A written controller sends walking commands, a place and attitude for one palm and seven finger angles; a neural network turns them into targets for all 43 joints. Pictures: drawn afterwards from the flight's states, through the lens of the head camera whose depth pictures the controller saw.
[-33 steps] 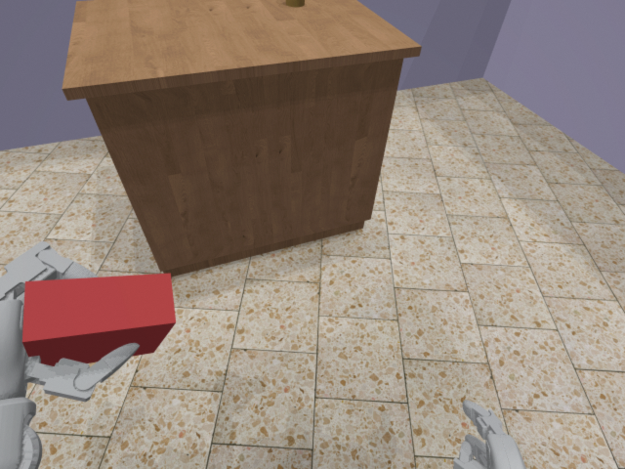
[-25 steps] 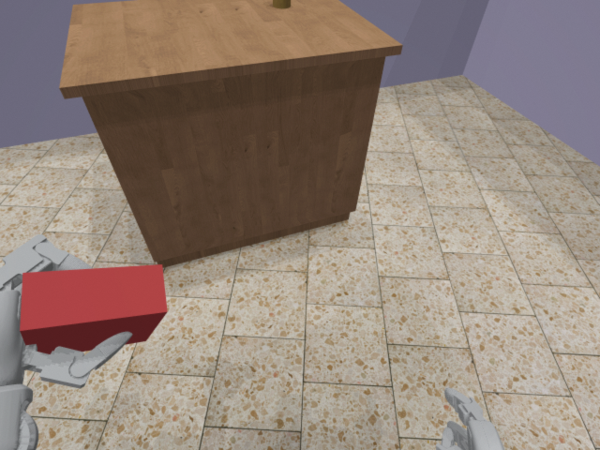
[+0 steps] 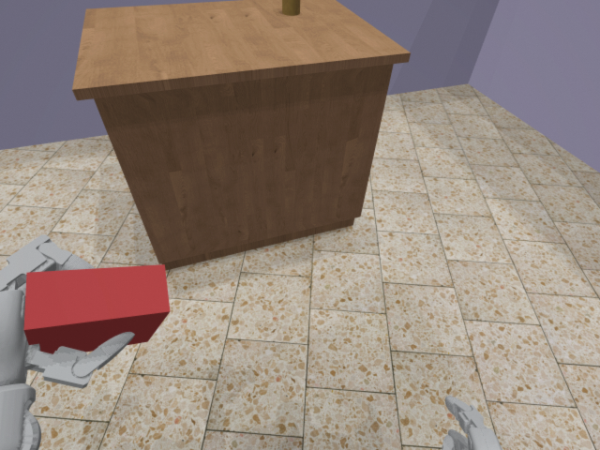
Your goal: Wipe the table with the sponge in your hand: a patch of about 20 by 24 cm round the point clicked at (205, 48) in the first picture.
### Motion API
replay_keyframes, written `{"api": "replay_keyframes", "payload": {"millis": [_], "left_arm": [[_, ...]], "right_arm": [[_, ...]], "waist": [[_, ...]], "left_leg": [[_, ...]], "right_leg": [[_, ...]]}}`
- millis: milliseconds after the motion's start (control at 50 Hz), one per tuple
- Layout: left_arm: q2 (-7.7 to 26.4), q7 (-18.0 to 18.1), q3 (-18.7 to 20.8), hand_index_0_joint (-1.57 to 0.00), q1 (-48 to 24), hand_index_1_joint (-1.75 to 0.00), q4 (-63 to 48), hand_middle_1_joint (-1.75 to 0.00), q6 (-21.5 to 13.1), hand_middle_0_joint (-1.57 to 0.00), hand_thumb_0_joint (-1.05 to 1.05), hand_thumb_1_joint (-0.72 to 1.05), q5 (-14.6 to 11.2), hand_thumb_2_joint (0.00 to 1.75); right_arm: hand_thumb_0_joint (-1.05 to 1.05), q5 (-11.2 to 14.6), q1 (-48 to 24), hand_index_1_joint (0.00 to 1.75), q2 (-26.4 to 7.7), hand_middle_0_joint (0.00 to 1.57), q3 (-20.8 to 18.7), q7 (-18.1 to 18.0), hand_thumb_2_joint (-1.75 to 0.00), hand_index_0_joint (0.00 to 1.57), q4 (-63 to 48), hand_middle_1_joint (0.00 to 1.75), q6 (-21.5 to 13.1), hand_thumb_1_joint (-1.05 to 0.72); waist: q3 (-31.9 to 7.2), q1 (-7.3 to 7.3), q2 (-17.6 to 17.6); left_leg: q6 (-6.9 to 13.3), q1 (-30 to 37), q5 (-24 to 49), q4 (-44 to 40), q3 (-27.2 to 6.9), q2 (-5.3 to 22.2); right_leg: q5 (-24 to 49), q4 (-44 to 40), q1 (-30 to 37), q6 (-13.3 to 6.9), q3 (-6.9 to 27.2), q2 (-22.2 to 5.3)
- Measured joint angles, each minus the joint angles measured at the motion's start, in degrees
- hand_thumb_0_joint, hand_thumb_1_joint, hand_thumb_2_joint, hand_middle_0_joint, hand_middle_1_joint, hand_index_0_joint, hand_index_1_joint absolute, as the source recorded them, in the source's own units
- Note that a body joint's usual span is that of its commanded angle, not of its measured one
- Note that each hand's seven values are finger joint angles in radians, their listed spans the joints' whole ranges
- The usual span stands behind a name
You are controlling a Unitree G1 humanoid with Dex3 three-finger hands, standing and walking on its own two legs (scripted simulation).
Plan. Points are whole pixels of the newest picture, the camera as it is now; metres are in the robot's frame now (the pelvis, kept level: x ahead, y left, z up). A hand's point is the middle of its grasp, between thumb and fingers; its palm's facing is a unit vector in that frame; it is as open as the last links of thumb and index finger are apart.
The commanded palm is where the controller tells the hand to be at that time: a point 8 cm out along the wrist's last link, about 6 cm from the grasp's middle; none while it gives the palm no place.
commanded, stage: walk to a spot facing it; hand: left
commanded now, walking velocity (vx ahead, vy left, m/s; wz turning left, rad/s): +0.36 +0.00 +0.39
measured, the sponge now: (117, 311) +0.22 +0.21 +0.14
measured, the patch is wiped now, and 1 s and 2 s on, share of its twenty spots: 0.00 0.00 0.00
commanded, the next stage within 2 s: turn to face it in 1.04 s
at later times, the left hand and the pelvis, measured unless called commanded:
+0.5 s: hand (100, 253) +0.28 +0.24 +0.17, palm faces +0.44 -0.77 -0.46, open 9.4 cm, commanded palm +0.22 +0.28 +0.18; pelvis +0.09 -0.02 +0.00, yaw +7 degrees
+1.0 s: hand (95, 180) +0.39 +0.29 +0.18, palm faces +0.61 -0.64 -0.46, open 9.4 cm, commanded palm +0.30 +0.31 +0.18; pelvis +0.23 +0.00 -0.02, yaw +18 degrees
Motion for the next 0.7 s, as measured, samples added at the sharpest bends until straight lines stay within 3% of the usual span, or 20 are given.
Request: {"api": "replay_keyframes", "payload": {"millis": [80,120,180,240,300,380,480,520,540,580,620,660,700], "left_arm": [[0.7,0.4,0.6,-0.81,-0.1,-1.38,-1.7,-1.38,0.2,-0.81,-0.01,-0.43,0.0,1.01],[1.6,0.6,1.3,-0.81,-0.5,-1.38,-2.8,-1.38,-0.3,-0.81,-0.01,-0.43,-0.2,1.01],[1.7,0.6,2.2,-0.81,-0.1,-1.38,-2.8,-1.38,-1.2,-0.81,-0.01,-0.43,-0.5,1.01],[0.4,0.6,2.8,-0.81,1.1,-1.38,-0.7,-1.38,-1.1,-0.81,-0.01,-0.43,-0.1,1.01],[0.6,0.4,2.5,-0.81,-1.0,-1.38,1.7,-1.38,-0.6,-0.81,-0.01,-0.43,0.8,1.01],[0.8,0.2,2.1,-0.81,-0.9,-1.38,-0.9,-1.38,-0.5,-0.81,-0.01,-0.43,0.2,1.01],[2.4,-0.6,2.2,-0.81,2.6,-1.38,-5.4,-1.38,-1.5,-0.81,-0.01,-0.43,-0.5,1.01],[3.7,-0.9,2.7,-0.81,3.0,-1.38,-5.7,-1.38,-1.8,-0.81,-0.01,-0.43,-0.5,1.02],[3.8,-1.2,2.5,-0.81,2.4,-1.38,-5.2,-1.38,-1.9,-0.81,-0.01,-0.43,-0.4,1.02],[3.4,-1.7,1.5,-0.81,0.6,-1.38,-3.1,-1.38,-1.7,-0.81,-0.01,-0.43,-0.5,1.02],[2.4,-1.9,1.3,-0.81,0.3,-1.38,-0.8,-1.38,-1.8,-0.81,-0.01,-0.43,-0.6,1.02],[1.5,-2.0,2.0,-0.81,1.6,-1.38,0.5,-1.38,-2.1,-0.81,-0.01,-0.43,-0.6,1.02],[1.2,-1.9,2.5,-0.81,2.5,-1.38,0.8,-1.38,-2.1,-0.81,-0.01,-0.43,-0.3,1.02]], "right_arm": [[0.01,-0.3,0.8,0.30,-0.3,0.20,-0.4,-0.4,-0.90,0.20,0.1,0.30,0.2,-0.91],[0.01,-0.3,1.0,0.30,-0.6,0.20,-0.5,-0.4,-0.90,0.20,0.5,0.30,0.0,-0.91],[0.01,0.0,1.5,0.30,-0.7,0.20,-0.7,-0.2,-0.90,0.20,1.8,0.30,0.6,-0.91],[0.01,0.1,2.1,0.30,-0.1,0.20,-0.8,-0.4,-0.90,0.20,2.2,0.30,0.5,-0.91],[0.01,-0.4,2.4,0.30,1.7,0.20,-0.4,0.0,-0.90,0.20,2.9,0.30,-0.9,-0.91],[0.01,-0.5,2.0,0.30,3.4,0.20,0.9,1.3,-0.90,0.20,2.7,0.30,-2.1,-0.91],[0.01,-0.6,0.6,0.30,3.7,0.21,1.3,1.9,-0.90,0.21,1.5,0.30,-2.2,-0.90],[0.01,-0.5,0.0,0.30,3.2,0.21,1.0,1.7,-0.90,0.21,1.0,0.30,-1.5,-0.90],[0.01,-0.4,-0.7,0.30,2.6,0.21,0.6,1.6,-0.90,0.21,1.3,0.30,-0.9,-0.90],[0.01,-0.2,-1.8,0.30,1.2,0.21,-0.3,1.2,-0.90,0.21,2.8,0.30,0.5,-0.90],[0.01,0.0,-2.2,0.30,-0.1,0.21,-1.1,1.2,-0.90,0.21,3.7,0.30,1.6,-0.90],[0.01,0.0,-2.3,0.30,-1.3,0.20,-1.7,0.9,-0.90,0.21,3.4,0.30,2.5,-0.91],[0.01,0.0,-2.2,0.30,-2.3,0.20,-2.3,0.7,-0.90,0.20,2.6,0.30,3.0,-0.91]], "waist": [[-0.1,-0.77,-0.3],[0.7,-1.06,-1.0],[0.3,-0.55,-2.2],[-1.5,-0.64,-1.1],[-0.9,-1.05,-0.2],[0.8,-0.55,0.2],[2.2,-0.30,1.2],[2.2,-0.12,1.5],[2.5,-0.22,2.3],[2.8,-0.67,2.7],[2.3,-0.60,1.9],[2.0,-0.51,1.1],[2.5,-0.39,0.2]], "left_leg": [[0.8,-1.3,-1.9,2.4,-0.4,-0.5],[0.8,-1.5,0.3,4.1,0.1,-0.6],[0.2,-0.4,-0.6,6.0,1.1,-1.5],[1.1,-0.1,-2.7,6.4,0.9,-1.3],[1.0,1.0,-1.5,3.5,-1.3,-0.9],[0.1,3.2,0.1,-1.2,-2.9,0.1],[-1.6,4.6,-1.4,-1.8,-3.6,0.9],[-2.0,3.6,-4.1,2.1,-3.9,0.8],[-1.2,2.0,-5.6,7.0,-3.5,1.2],[-0.7,-2.9,-8.6,21.0,-2.1,0.5],[-1.1,-7.5,-7.6,31.7,0.4,0.3],[-1.7,-11.2,-5.4,36.8,2.4,1.3],[-2.1,-13.6,-3.5,35.6,3.9,2.7]], "right_leg": [[-1.4,1.9,-0.4,-0.5,-1.6,-1.1],[1.4,3.8,-0.4,0.0,-2.4,-2.2],[-3.1,8.4,-0.2,1.2,-2.1,-3.8],[-11.5,16.5,-2.3,0.6,-1.1,-2.5],[-13.4,24.3,-4.8,0.7,-1.2,-0.8],[-11.5,21.2,-6.1,1.2,-2.9,-0.7],[-6.8,7.3,-3.0,1.3,-5.6,-0.6],[-1.1,0.3,0.0,0.2,-6.7,-0.5],[1.3,1.3,-0.1,-1.1,-7.5,-0.3],[-1.0,3.9,0.8,-2.5,-9.1,-1.2],[-3.3,3.5,2.8,-2.7,-9.8,-2.3],[-3.6,1.6,4.8,-2.3,-10.2,-3.0],[-3.6,-0.6,6.9,-2.3,-10.9,-3.6]]}}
